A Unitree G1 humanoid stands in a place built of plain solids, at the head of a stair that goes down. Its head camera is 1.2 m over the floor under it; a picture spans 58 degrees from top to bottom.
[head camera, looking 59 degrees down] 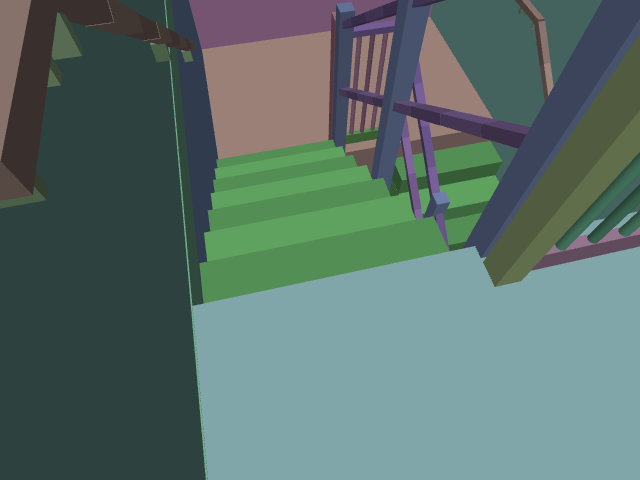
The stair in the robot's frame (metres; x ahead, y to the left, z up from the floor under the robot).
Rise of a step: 0.18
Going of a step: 0.25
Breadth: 0.90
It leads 13 degrees to the left of straight ahead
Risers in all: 8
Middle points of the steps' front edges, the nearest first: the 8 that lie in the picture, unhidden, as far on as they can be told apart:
0.60 -0.06 0.00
0.83 0.00 -0.18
1.07 0.05 -0.36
1.31 0.11 -0.53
1.55 0.17 -0.71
1.79 0.22 -0.89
2.03 0.28 -1.07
2.27 0.34 -1.25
